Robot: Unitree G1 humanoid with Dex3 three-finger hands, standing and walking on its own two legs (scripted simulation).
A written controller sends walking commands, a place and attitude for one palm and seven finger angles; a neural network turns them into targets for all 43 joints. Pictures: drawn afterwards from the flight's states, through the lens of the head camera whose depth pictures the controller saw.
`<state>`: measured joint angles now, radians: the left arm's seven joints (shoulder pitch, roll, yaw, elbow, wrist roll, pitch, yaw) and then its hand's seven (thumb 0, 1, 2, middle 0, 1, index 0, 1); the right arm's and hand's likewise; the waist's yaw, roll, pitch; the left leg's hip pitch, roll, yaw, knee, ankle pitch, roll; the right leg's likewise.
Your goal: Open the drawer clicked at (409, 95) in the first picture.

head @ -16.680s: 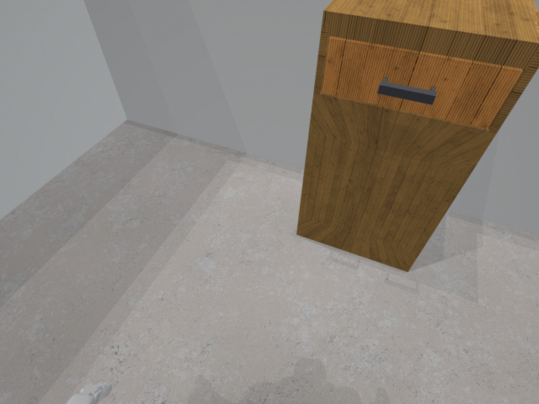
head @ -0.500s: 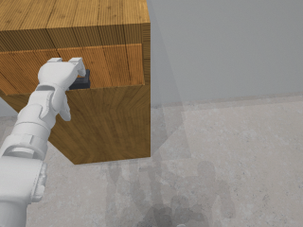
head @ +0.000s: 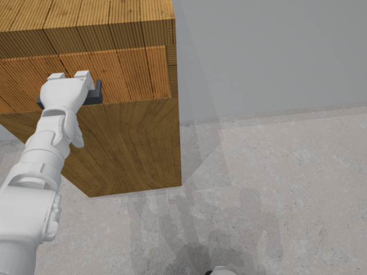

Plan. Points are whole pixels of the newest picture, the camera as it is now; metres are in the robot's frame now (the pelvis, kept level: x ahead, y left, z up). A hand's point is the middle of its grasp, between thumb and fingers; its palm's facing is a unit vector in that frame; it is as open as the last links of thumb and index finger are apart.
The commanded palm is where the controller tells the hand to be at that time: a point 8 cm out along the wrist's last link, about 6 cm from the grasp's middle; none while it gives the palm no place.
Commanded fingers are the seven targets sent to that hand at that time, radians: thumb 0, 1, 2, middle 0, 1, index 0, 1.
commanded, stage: lower the fingers behind the handle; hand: left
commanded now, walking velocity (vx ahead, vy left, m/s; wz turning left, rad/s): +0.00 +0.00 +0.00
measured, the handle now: (72, 92) +0.52 +0.26 +0.07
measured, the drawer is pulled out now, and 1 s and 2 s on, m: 0.00 0.00 0.08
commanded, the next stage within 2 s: close the thumb around the handle in 0.28 s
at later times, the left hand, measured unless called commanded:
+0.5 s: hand (75, 110) +0.48 +0.25 +0.06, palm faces -0.03 +0.01 -1.00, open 13.4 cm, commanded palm +0.46 +0.25 +0.10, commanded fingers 0.00 -0.11 0.47 -0.33 -1.24 -0.33 -1.24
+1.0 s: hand (73, 112) +0.48 +0.25 +0.05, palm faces -0.03 +0.00 -1.00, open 5.7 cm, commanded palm +0.46 +0.25 +0.10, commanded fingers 0.00 0.90 0.90 -0.40 -1.35 -0.40 -1.35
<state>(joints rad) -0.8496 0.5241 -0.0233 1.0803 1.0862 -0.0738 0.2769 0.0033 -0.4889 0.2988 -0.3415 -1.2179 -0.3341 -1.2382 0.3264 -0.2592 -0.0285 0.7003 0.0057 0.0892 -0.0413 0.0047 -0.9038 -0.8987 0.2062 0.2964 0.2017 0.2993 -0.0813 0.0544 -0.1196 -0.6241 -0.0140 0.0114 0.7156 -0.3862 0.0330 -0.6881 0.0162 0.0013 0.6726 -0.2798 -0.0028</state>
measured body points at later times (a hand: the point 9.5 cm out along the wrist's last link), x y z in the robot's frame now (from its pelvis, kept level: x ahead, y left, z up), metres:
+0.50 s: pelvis -0.01 +0.00 +0.00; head +0.08 -0.01 +0.44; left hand +0.47 +0.24 +0.11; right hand +0.01 -0.28 -0.13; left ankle -0.03 +0.10 -0.71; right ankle +0.02 -0.12 -0.71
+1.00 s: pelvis +0.01 +0.01 +0.00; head +0.09 +0.00 +0.44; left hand +0.48 +0.25 +0.10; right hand +0.04 -0.27 -0.13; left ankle -0.03 +0.10 -0.71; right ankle +0.02 -0.12 -0.71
